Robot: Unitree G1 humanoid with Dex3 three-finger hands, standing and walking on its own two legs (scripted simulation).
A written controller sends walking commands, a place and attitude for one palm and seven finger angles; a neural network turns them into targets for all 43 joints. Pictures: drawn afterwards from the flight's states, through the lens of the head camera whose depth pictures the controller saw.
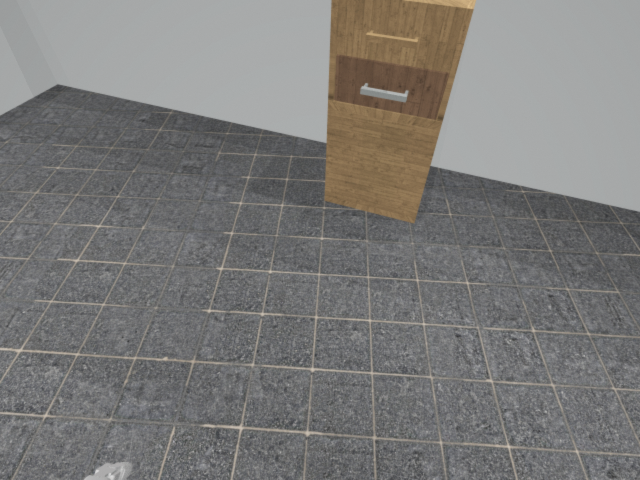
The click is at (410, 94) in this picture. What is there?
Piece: drawer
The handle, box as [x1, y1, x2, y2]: [360, 83, 408, 102]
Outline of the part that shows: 360,89 360,93 405,102 408,91 406,90 403,94 368,87 367,83 365,83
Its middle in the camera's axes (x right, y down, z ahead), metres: +0.22 -0.52 +1.36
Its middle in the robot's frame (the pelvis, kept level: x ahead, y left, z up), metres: +1.36 -0.16 -0.16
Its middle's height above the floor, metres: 0.61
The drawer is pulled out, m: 0.00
